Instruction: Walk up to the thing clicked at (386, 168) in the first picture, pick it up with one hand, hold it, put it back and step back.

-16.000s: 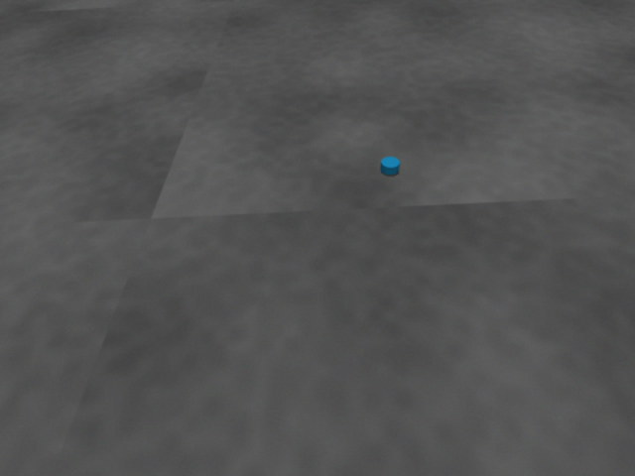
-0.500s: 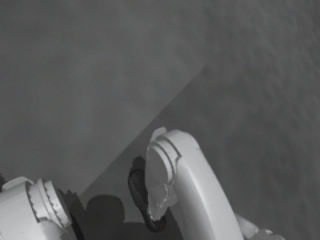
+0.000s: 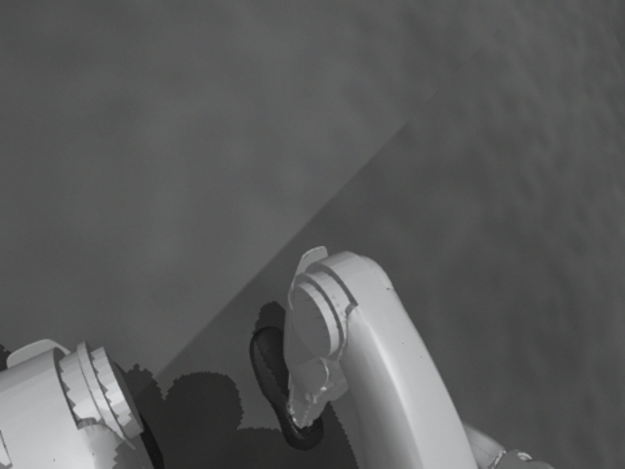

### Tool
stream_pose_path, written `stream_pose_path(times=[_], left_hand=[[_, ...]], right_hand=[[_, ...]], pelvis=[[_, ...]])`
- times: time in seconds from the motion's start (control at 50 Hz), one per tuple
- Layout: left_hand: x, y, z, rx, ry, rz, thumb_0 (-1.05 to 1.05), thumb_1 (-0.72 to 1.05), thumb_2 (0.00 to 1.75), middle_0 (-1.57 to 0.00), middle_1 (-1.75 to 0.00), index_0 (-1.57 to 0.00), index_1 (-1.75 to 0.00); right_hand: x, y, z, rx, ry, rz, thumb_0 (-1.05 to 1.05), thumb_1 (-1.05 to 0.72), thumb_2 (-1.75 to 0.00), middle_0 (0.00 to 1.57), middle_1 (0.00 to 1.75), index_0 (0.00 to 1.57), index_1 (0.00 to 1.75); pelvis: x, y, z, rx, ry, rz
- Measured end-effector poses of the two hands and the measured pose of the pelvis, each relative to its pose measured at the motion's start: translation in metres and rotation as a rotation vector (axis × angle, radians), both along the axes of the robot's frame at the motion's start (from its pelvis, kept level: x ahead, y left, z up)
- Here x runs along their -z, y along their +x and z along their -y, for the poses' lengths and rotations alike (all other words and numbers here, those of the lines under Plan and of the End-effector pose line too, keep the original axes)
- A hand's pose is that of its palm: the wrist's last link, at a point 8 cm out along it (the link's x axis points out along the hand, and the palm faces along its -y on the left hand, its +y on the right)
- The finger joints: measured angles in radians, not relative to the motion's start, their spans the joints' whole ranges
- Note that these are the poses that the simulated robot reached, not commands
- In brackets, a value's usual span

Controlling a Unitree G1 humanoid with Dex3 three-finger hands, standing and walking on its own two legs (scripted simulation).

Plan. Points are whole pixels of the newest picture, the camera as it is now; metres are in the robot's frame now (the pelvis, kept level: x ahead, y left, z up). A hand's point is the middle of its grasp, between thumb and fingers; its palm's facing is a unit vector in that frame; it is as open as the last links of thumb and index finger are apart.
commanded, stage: close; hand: left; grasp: from above
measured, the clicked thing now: out of the picture +0.43 +0.34 -0.28
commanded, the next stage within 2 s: settle in 0.74 s
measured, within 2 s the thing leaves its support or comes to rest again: leaves its support in 1.12 s
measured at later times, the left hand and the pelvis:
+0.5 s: hand out of the picture +0.41 +0.34 -0.26, palm faces -0.41 -0.17 -0.89, open 11.5 cm; pelvis +0.00 +0.00 +0.00, yaw +0 degrees
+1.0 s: hand out of the picture +0.41 +0.34 -0.26, palm faces -0.41 -0.18 -0.89, open 11.5 cm; pelvis -0.01 +0.00 +0.00, yaw +0 degrees
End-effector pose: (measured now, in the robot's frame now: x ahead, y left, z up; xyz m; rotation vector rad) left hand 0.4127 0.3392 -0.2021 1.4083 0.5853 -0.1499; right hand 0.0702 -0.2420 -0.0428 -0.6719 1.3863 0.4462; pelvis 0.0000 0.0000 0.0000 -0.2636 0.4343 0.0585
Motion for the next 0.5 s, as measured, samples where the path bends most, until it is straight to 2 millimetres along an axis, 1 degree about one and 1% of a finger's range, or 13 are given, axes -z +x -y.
stream_pose_path(times=[0.12,0.32,0.5], left_hand=[[-0.001,0.0,0.007,0.023,0.0,0.023,0.0,-0.17,0.78,-0.3,-0.96,-0.35,-0.93],[-0.002,-0.001,0.001,-0.014,0.027,0.033,0.0,-0.15,0.71,-0.35,-0.91,-0.39,-0.88],[-0.003,0.002,-0.001,-0.033,0.02,0.018,0.0,-0.17,0.7,-0.39,-0.88,-0.43,-0.85]], right_hand=[[-0.002,0.005,-0.002,-0.015,0.004,0.027,0.0,-0.9,-0.89,0.2,0.3,0.2,0.3],[-0.008,0.007,0.005,-0.024,-0.013,0.036,0.0,-0.9,-0.89,0.2,0.3,0.2,0.3],[-0.012,0.001,0.005,-0.011,-0.019,0.03,0.0,-0.9,-0.89,0.2,0.3,0.2,0.3]], pelvis=[[0.0,-0.002,0.0,0.003,-0.002,0.008],[-0.002,-0.004,0.0,0.002,0.001,0.001],[-0.002,-0.004,-0.001,0.0,-0.003,0.006]])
